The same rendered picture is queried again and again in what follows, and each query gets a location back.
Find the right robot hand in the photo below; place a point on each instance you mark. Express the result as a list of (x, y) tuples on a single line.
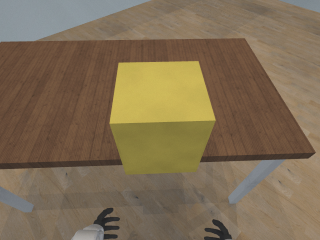
[(222, 233)]

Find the table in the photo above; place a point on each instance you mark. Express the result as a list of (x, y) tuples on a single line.
[(56, 100)]

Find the carton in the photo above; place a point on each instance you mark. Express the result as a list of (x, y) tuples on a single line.
[(161, 117)]

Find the robot left forearm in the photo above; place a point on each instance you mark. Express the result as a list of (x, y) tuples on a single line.
[(91, 232)]

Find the left robot hand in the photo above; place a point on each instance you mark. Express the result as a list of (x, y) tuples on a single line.
[(102, 221)]

